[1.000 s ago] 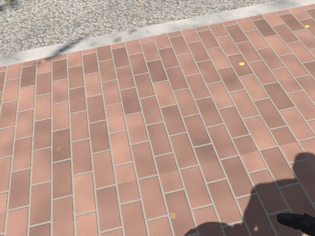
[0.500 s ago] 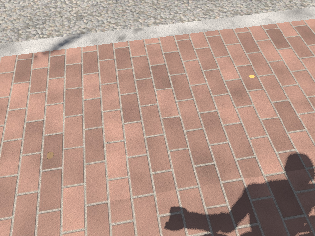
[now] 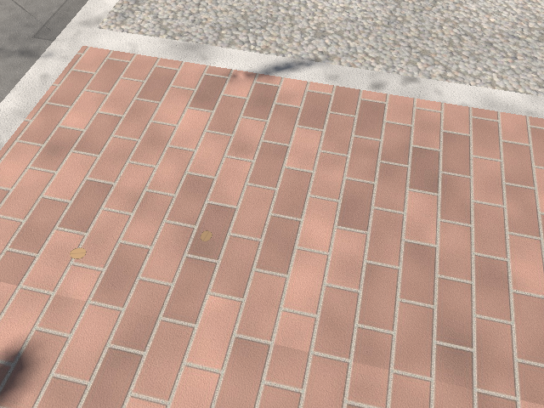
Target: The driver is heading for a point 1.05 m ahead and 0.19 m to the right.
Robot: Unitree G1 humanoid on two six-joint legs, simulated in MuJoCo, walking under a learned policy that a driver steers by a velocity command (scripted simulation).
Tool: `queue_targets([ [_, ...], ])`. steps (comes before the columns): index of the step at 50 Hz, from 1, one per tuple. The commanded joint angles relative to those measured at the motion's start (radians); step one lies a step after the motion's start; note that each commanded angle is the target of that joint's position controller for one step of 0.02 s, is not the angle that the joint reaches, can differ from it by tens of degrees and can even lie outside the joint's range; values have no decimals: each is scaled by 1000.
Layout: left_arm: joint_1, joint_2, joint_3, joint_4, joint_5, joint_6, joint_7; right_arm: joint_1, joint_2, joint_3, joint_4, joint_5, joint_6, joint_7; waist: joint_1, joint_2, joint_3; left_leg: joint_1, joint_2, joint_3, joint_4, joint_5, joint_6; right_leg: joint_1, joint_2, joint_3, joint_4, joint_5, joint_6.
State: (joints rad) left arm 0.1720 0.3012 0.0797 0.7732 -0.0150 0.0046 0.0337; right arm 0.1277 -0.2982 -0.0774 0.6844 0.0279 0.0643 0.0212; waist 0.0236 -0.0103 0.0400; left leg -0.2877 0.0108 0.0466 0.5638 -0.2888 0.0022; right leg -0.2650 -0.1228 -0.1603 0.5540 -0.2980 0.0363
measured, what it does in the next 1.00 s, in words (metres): walks ahead, turning right: right foot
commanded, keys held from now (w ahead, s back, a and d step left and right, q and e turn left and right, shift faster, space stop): w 0.12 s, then w+e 0.84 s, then w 0.04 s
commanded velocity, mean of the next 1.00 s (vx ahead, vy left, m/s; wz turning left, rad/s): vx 0.41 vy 0.00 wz -0.25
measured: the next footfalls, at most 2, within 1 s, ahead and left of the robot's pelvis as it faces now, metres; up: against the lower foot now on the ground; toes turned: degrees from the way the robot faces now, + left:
right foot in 0.56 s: +0.38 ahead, -0.12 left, +0.00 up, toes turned -8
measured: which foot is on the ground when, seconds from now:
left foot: down 0.00-0.58, up 0.60-1.00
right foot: down 0.00-0.00, up 0.02-0.54, down 0.56-1.00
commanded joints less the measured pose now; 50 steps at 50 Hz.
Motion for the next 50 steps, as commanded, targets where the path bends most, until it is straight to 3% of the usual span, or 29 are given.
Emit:
queue_targets([
  [1, 3, 9, -4, -72, 54, -16, -25, 239, -245, -77, -4, 9, -12, -24, -51, 295, -169, 468, 285, -452, -158, 159, 193, -427, 11, -20, 468, -417, 0],
  [2, -91, 65, 11, -124, 26, -39, -24, 255, -258, -68, -32, -27, -50, -7, -126, 270, -175, 377, 395, -717, -303, -129, 363, -595, 94, 158, 592, -389, -1],
  [3, -154, 131, 29, -133, -9, -52, -27, 226, -197, -50, -25, -36, -79, -1, -125, 184, -90, 336, 353, -654, -362, -312, 331, -631, 49, 202, 618, -276, -27],
  [4, -142, 153, 37, -123, -13, -58, -30, 180, -154, -34, -15, -27, -94, -6, -90, 175, -26, 285, 316, -576, -382, -359, 280, -639, 27, 200, 582, -154, -46],
  [6, -81, 143, 40, -80, 15, -65, -25, 113, -120, -15, -22, -19, -102, -19, -45, 158, 3, 223, 236, -451, -404, -251, 226, -564, 4, 207, 506, 8, -33],
  [8, -46, 121, 34, -51, 8, -75, -35, 121, -115, -11, -20, -35, -117, -27, -36, 145, -8, 237, 206, -353, -430, -88, 209, -536, 7, 190, 465, 147, -22],
  [11, -53, 92, 22, -43, 3, -79, -43, 167, -118, -11, 3, -37, -134, -31, -53, 98, -15, 279, 200, -246, -437, 83, 192, -541, 6, 191, 361, 264, -7],
  [14, -77, 73, 10, -54, -6, -78, -52, 189, -129, -14, 24, -39, -140, -30, -73, 106, 14, 275, 203, -172, -459, 134, 183, -530, 15, 196, 258, 336, -2],
  [19, -150, 50, -11, -96, -14, -85, -78, 228, -134, -19, 61, -33, -141, -26, -110, 79, 83, 314, 234, -64, -474, 218, 180, -535, 39, 186, 120, 367, -32],
  [23, -208, 33, -26, -149, -11, -95, -107, 252, -145, -25, 82, -19, -127, -31, -120, 75, 93, 391, 261, -3, -409, 386, 163, -509, 66, 133, 38, 280, -81],
  [25, -174, 56, -16, -164, -10, -93, -114, 237, -170, -30, 76, -18, -119, -39, -82, 108, 31, 416, 257, 35, -293, 760, 139, -390, 120, 78, 29, 198, -120],
  [26, -108, 87, -1, -157, -9, -89, -111, 233, -187, -34, 71, -19, -113, -45, -42, 135, -35, 427, 250, 55, -181, 985, 123, -285, 162, 47, 41, 154, -142],
  [27, 30, 131, 23, -130, -10, -85, -104, 222, -193, -33, 66, -19, -104, -53, 38, 132, -123, 382, 224, 93, 10, 1105, 96, -88, 207, 29, 15, 168, -172],
  [28, 183, 190, 52, -101, -14, -78, -88, 230, -183, -25, 54, -24, -109, -60, 115, 98, -214, 190, 195, 103, 248, 981, 58, 212, 178, 117, 3, 198, -216],
  [29, 288, 311, 80, -93, -10, -74, -74, 320, -63, 17, -1, -49, -136, -46, 75, -159, -366, -262, 44, 86, 682, 280, -15, 649, -120, 637, -8, 73, -402],
  [30, 312, 249, 58, -98, -13, -77, -72, 282, -68, 28, 7, -42, -178, -28, 96, -155, -512, -417, -73, -128, 847, -271, -18, 755, -225, 1016, -200, -45, -471],
  [31, 277, 195, 40, -96, -3, -77, -69, 163, -138, 6, -29, 6, -201, -13, 122, -108, -362, -523, -8, -177, 878, -208, 2, 668, -191, 870, -241, -59, -402],
  [32, 212, 174, 33, -106, -5, -78, -66, 112, -134, 14, -52, 11, -214, -11, 89, -38, -235, -529, 40, -159, 802, -124, 19, 502, -153, 740, -252, -14, -364],
  [33, 140, 148, 23, -121, -4, -75, -64, 97, -127, 13, -52, -12, -216, -17, 40, 28, -144, -485, 76, -143, 702, -75, 18, 330, -111, 642, -271, 69, -341],
  [34, 90, 126, 14, -141, 9, -76, -62, 115, -133, 4, -49, -27, -207, -22, -3, 7, -98, -411, 103, -142, 641, -39, 10, 201, -76, 574, -299, 150, -334],
  [36, 40, 123, 14, -161, 13, -77, -55, 165, -119, 3, -42, -37, -180, -23, -50, -37, -72, -338, 112, -127, 587, -11, -19, 59, -41, 520, -346, 227, -348],
  [38, 39, 138, 17, -153, 7, -84, -47, 157, -100, 9, -46, -47, -162, -29, -61, -39, -48, -319, 107, -103, 497, 45, -55, -35, -16, 448, -361, 301, -346],
  [40, 56, 152, 22, -143, 5, -84, -37, 77, -77, 19, -69, -51, -161, -32, -36, -42, -25, -308, 92, -90, 341, 183, -77, -80, 24, 394, -358, 304, -319],
  [43, 114, 163, 26, -121, -7, -72, -28, -57, -49, 31, -94, -40, -174, -23, 28, -57, -28, -225, 31, -75, 89, 375, -83, -83, 59, 373, -318, 229, -270],
  [45, 157, 170, 30, -106, -15, -64, -25, -105, -67, 26, -109, -24, -183, -13, 48, -69, -36, -201, 9, -92, 13, 394, -80, -32, 33, 427, -285, 184, -261],
  [47, 172, 159, 28, -102, -17, -57, -22, -104, -100, 12, -113, -18, -190, -5, 37, -85, -46, -189, 7, -123, -45, 347, -61, 47, 3, 499, -219, 150, -242],
  [49, 162, 153, 28, -103, -9, -50, -21, -53, -123, -3, -104, -15, -197, -1, 2, -115, -59, -139, 8, -118, -62, 258, -27, 101, -25, 546, -150, 170, -220],
  [50, 160, 132, 22, -104, -4, -48, -22, 18, -132, -12, -84, -19, -201, -2, -35, -119, -82, -45, 2, -94, -92, 247, 1, 102, -6, 536, -92, 216, -200],
])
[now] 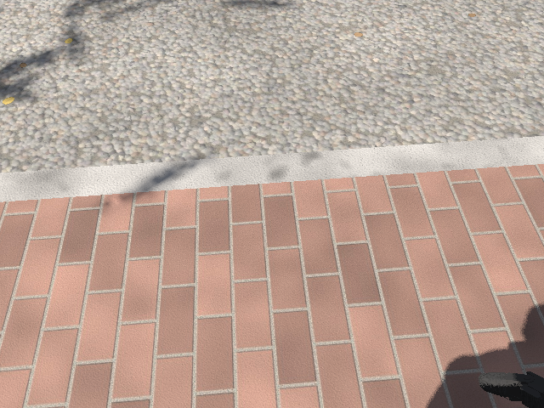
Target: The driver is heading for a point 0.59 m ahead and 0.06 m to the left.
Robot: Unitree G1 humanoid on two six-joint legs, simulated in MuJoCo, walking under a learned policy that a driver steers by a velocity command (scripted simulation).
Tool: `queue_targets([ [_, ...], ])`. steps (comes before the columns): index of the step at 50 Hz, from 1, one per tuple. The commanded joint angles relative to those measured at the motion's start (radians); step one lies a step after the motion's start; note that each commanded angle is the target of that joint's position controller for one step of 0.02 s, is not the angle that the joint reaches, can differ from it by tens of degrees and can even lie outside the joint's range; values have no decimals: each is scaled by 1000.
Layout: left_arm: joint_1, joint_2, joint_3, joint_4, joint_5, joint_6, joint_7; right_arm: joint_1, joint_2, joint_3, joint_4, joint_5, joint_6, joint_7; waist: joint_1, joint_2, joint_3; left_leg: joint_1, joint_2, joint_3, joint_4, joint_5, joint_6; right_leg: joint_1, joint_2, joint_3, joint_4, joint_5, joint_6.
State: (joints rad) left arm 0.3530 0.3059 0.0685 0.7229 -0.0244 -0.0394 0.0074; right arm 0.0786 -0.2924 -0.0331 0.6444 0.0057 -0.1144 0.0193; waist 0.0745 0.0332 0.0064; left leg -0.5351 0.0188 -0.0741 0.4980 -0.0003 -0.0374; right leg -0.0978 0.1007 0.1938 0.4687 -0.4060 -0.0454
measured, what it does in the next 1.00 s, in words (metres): walks ahead: left foot, then right foot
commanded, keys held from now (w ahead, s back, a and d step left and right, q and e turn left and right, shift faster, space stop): w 0.46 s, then w+q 0.22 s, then no key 0.32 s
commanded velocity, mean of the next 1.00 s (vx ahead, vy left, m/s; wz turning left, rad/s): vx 0.43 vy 0.00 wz -0.01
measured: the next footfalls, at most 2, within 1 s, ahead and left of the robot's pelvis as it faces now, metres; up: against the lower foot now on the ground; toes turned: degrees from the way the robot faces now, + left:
left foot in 0.02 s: +0.19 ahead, +0.13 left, +0.00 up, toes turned -4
right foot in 0.52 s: +0.44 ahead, -0.15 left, +0.00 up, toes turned -6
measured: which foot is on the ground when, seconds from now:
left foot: up 0.00-0.00, down 0.02-0.54, up 0.56-0.96, down 0.98-1.00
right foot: down 0.00-0.02, up 0.04-0.50, down 0.52-0.98, up 1.00-1.00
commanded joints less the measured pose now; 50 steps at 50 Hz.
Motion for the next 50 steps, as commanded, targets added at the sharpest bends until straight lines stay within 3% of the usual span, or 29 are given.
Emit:
queue_targets([
  [1, -11, 80, 16, -57, 12, -7, 0, 166, -169, -71, -32, -12, -29, -5, -133, -136, -128, 374, 48, -8, -23, -56, 86, -98, -174, 132, 152, 361, -83],
  [2, 55, 14, -7, -71, 32, -13, -3, 301, -231, -84, -27, -28, -27, -10, -153, 27, -282, 659, 239, -233, 4, -103, 173, -264, -84, 41, 458, 150, -34],
  [3, 173, -7, -18, -79, -7, -25, -3, 382, -286, -104, 34, -22, -11, 4, -109, 372, -350, 858, 394, -726, -164, -416, 313, -581, 6, -46, 750, -186, 20],
  [4, 111, 100, 2, -61, -21, -25, 0, 363, -185, -81, 16, -1, -8, 6, -149, 203, -250, 808, 371, -738, -214, -618, 284, -683, -54, 6, 855, -135, 24],
  [5, -18, 136, 12, -85, -15, -23, 0, 307, -141, -67, 12, -2, -1, 1, -168, 97, -125, 690, 333, -567, -215, -552, 246, -710, -87, -26, 864, -44, 23],
  [6, -90, 124, 9, -105, 2, -23, 1, 261, -127, -58, 6, -15, 3, 0, -155, 26, -67, 576, 290, -449, -220, -409, 236, -682, -118, -53, 831, 16, 21],
  [7, -120, 106, 9, -118, 12, -27, -2, 231, -109, -51, 12, -19, 6, -2, -132, 26, -22, 498, 255, -368, -236, -295, 242, -663, -146, -56, 769, 60, 19],
  [8, -110, 89, 8, -119, 11, -27, -7, 215, -93, -45, 15, -23, 3, -4, -106, 60, -16, 447, 224, -305, -257, -221, 235, -613, -172, -66, 723, 87, 18],
  [10, -88, 58, 0, -106, 9, -23, -13, 217, -84, -42, 33, -10, -1, -5, -86, 84, -21, 419, 201, -232, -288, -131, 248, -579, -184, -101, 650, 97, 26],
  [13, -163, 24, -17, -127, 20, -26, -17, 236, -129, -54, 60, 0, 1, -9, -98, 51, 2, 407, 210, -156, -328, -20, 271, -598, -200, -132, 476, 176, 45],
  [15, -222, 8, -26, -134, 19, -33, -24, 245, -146, -57, 75, 4, 10, -12, -117, 44, 10, 401, 192, -94, -339, 1, 256, -564, -196, -151, 338, 287, 50],
  [19, -335, 15, -26, -155, 7, -43, -39, 303, -168, -59, 114, 17, 25, -11, -160, 50, 32, 412, 187, -37, -330, 0, 229, -477, -158, -188, 153, 419, 49],
  [22, -378, 34, -19, -178, 3, -49, -50, 326, -180, -62, 139, 24, 40, -13, -154, 56, 49, 487, 228, -51, -295, 30, 210, -465, -146, -186, 84, 371, 16],
  [24, -323, 61, -4, -170, 8, -54, -51, 316, -193, -66, 146, 26, 52, -18, -104, 59, 22, 509, 228, -45, -210, 183, 187, -350, -120, -205, 33, 330, -15],
  [25, -214, 92, 16, -139, 14, -54, -45, 309, -184, -61, 146, 27, 55, -20, -42, 44, -42, 485, 189, -14, -82, 315, 165, -185, -96, -224, 0, 335, -39],
  [26, -53, 144, 40, -104, 22, -53, -34, 303, -149, -46, 134, 15, 53, -21, 33, 18, -156, 364, 138, 22, 128, 257, 131, 71, -162, -165, 28, 351, -76],
  [27, 82, 251, 63, -94, 46, -45, -21, 370, -46, -12, 96, -5, 39, -19, 42, -196, -326, 6, 11, 85, 524, -152, 59, 459, -441, 208, 31, 293, -194],
  [28, 113, 214, 53, -81, 36, -38, -23, 393, -52, -9, 103, 14, 22, -19, 45, -313, -412, -160, -53, -27, 722, -581, 46, 499, -532, 515, -122, 119, -266],
  [29, 63, 153, 33, -76, 26, -38, -23, 321, -144, -38, 96, 39, 18, -16, 47, -209, -250, -248, 2, -64, 799, -530, 51, 378, -498, 403, -152, 32, -222],
  [30, 4, 117, 21, -77, 21, -39, -23, 256, -147, -40, 79, 42, 19, -15, 21, -170, -148, -255, 48, -34, 779, -443, 57, 248, -458, 264, -173, 49, -189],
  [31, -59, 84, 11, -74, 25, -44, -27, 227, -134, -41, 76, 29, 27, -17, -12, -130, -77, -222, 78, -22, 731, -372, 51, 123, -414, 167, -212, 110, -171],
  [33, -131, 52, 6, -67, 37, -61, -32, 260, -104, -45, 91, 23, 55, -19, -71, -160, -27, -116, 115, -32, 674, -278, 40, -28, -362, 29, -284, 219, -151],
  [36, -146, 66, 15, -33, 45, -84, -29, 251, -66, -44, 89, 14, 78, -27, -102, -104, 12, -93, 94, -38, 616, -216, 15, -97, -352, -109, -306, 574, -166],
  [39, -156, 84, 19, -6, 39, -75, -14, 192, -30, -31, 64, -4, 69, -20, -107, -94, 13, -49, 73, 3, 385, -68, 7, -103, -304, -246, -279, 803, -149],
  [42, -106, 106, 21, 28, 28, -58, 0, 77, 1, -14, 34, -9, 58, 3, -55, -85, 0, 30, 46, 59, 173, 78, 18, -66, -293, -281, -262, 823, -138],
  [46, -79, 140, 31, 73, 6, -30, 3, 39, -49, -28, 4, -13, 55, 18, -57, -109, -20, 49, 24, 55, 64, -7, 65, 60, -345, -236, -153, 824, -121],
  [48, -98, 136, 31, 84, -3, -18, 8, 125, -84, -45, 30, -23, 51, 14, -115, -93, -67, 195, -17, 87, -48, 55, 104, 66, -306, -247, -5, 842, -78],
  [49, -48, 113, 23, 91, 14, -19, 8, 175, -149, -65, 40, -27, 49, 2, -120, -24, -128, 347, 28, 43, -62, 405, 133, 18, -238, -283, 134, 745, -26],
  [50, 45, 51, -2, 83, 43, -31, 1, 223, -212, -73, 35, -53, 59, -12, -90, 123, -265, 678, 231, -168, 51, 819, 263, -232, -156, -297, 381, 356, 39],
])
